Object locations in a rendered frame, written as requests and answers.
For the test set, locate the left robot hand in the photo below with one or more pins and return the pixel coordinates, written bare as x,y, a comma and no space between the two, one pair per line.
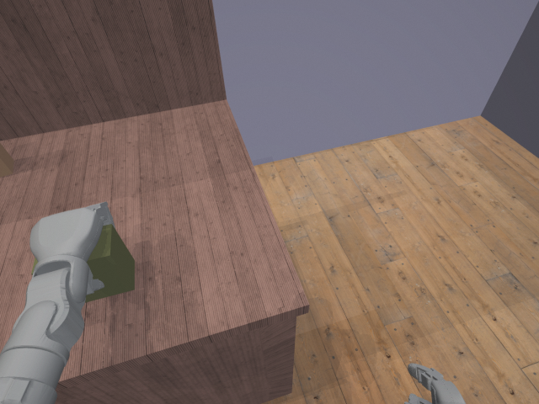
73,232

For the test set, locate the table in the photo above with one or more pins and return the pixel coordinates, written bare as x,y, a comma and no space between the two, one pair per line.
124,101

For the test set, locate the left robot forearm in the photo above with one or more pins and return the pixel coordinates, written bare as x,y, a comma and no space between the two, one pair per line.
37,351

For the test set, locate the sponge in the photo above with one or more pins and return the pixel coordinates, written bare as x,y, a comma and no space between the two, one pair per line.
111,263

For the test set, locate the right robot hand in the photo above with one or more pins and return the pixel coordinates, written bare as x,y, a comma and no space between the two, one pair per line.
442,391

